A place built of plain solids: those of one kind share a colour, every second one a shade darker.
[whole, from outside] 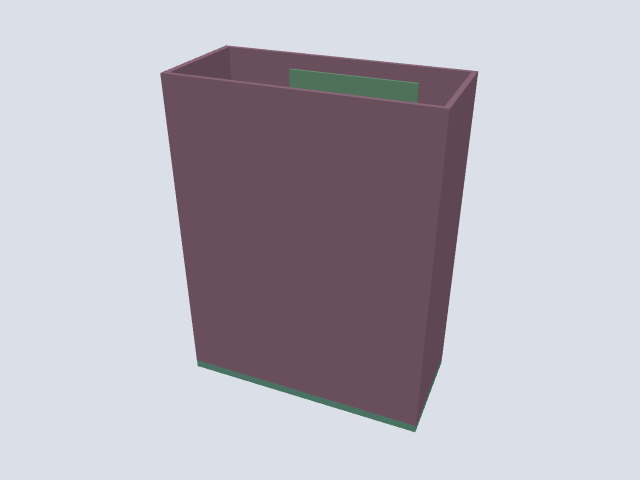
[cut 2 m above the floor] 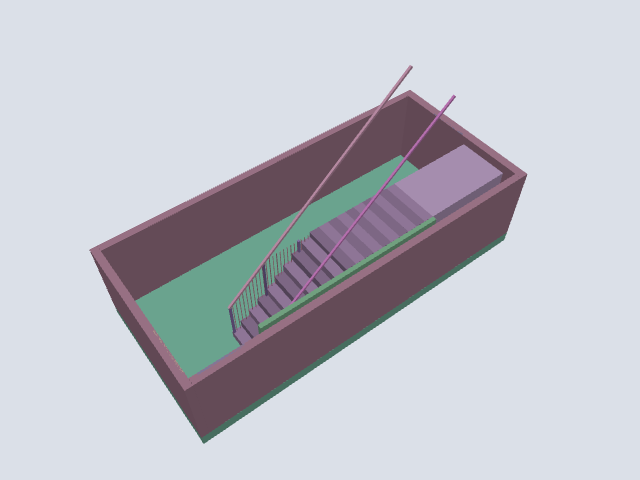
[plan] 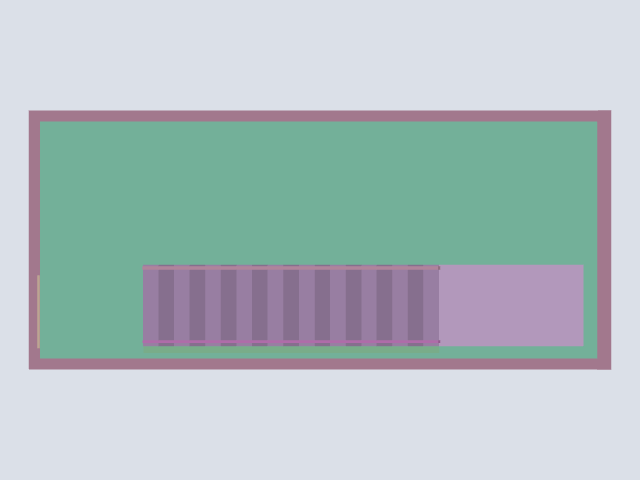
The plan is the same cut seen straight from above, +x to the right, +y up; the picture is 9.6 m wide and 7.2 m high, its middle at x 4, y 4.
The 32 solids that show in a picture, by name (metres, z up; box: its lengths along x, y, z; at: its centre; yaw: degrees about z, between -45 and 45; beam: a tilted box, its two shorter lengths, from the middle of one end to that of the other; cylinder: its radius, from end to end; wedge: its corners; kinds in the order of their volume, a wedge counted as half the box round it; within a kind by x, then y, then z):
{
 "wall_1": {"box": [0.17, 3.89, 11.16], "at": [-0.28, 4.0, 5.58]},
 "wall_2": {"box": [8.36, 0.17, 11.16], "at": [3.98, 2.14, 5.58]},
 "wall_3": {"box": [8.36, 0.17, 11.16], "at": [3.98, 5.86, 5.58]},
 "wall_4": {"box": [0.21, 3.89, 11.16], "at": [8.26, 4.0, 5.58]},
 "tread_slab_1": {"box": [0.24, 1.23, 0.21], "at": [1.46, 3.02, 0.1]},
 "tread_slab_2": {"box": [0.24, 1.23, 0.41], "at": [1.7, 3.02, 0.21]},
 "tread_slab_3": {"box": [0.24, 1.23, 0.62], "at": [1.93, 3.02, 0.31]},
 "tread_slab_4": {"box": [0.24, 1.23, 0.83], "at": [2.16, 3.02, 0.41]},
 "tread_slab_5": {"box": [0.24, 1.23, 1.03], "at": [2.4, 3.02, 0.52]},
 "tread_slab_6": {"box": [0.24, 1.23, 1.24], "at": [2.63, 3.02, 0.62]},
 "tread_slab_7": {"box": [0.24, 1.23, 1.45], "at": [2.87, 3.02, 0.72]},
 "tread_slab_8": {"box": [0.24, 1.23, 1.65], "at": [3.1, 3.02, 0.83]},
 "tread_slab_9": {"box": [0.24, 1.23, 1.86], "at": [3.33, 3.02, 0.93]},
 "tread_slab_10": {"box": [0.24, 1.23, 2.07], "at": [3.57, 3.02, 1.03]},
 "tread_slab_11": {"box": [0.24, 1.23, 2.27], "at": [3.8, 3.02, 1.14]},
 "tread_slab_12": {"box": [0.24, 1.23, 2.48], "at": [4.04, 3.02, 1.24]},
 "tread_slab_13": {"box": [0.24, 1.23, 2.69], "at": [4.27, 3.02, 1.34]},
 "tread_slab_14": {"box": [0.24, 1.23, 2.89], "at": [4.5, 3.02, 1.45]},
 "tread_slab_15": {"box": [0.24, 1.23, 3.1], "at": [4.74, 3.02, 1.55]},
 "tread_slab_16": {"box": [0.24, 1.23, 3.31], "at": [4.97, 3.02, 1.65]},
 "tread_slab_17": {"box": [0.24, 1.23, 3.52], "at": [5.2, 3.02, 1.76]},
 "tread_slab_18": {"box": [0.24, 1.23, 3.72], "at": [5.44, 3.02, 1.86]},
 "tread_slab_19": {"box": [0.24, 1.23, 3.93], "at": [5.67, 3.02, 1.97]},
 "landing_slab_1": {"box": [2.17, 1.23, 4.14], "at": [6.87, 3.02, 2.07]},
 "floor_slab_1": {"box": [8.74, 3.89, 0.3], "at": [4.0, 4.0, -0.15]},
 "wall_wall_1": {"box": [4.44, 0.1, 10.68], "at": [3.57, 2.35, 5.34]},
 "door_front_leaf_1": {"box": [0.045, 1.1, 2.1], "at": [-0.22, 2.93, 1.05]},
 "door_leaf_1": {"box": [0.97, 0.045, 2.08], "at": [0.45, 2.2, 1.04]},
 "rail_top_1": {"beam": [0.06, 0.06], "from": [1.35, 3.58, 1.14], "to": [5.79, 3.58, 5.07]},
 "handrail_rail_1": {"beam": [0.045, 0.045], "from": [1.35, 2.48, 1.14], "to": [5.79, 2.48, 5.07]},
 "posts_1": {"box": [0.05, 0.05, 0.95], "at": [1.38, 3.58, 0.68]},
 "posts_2": {"box": [0.05, 0.05, 1.11], "at": [2.25, 3.58, 1.38]}
}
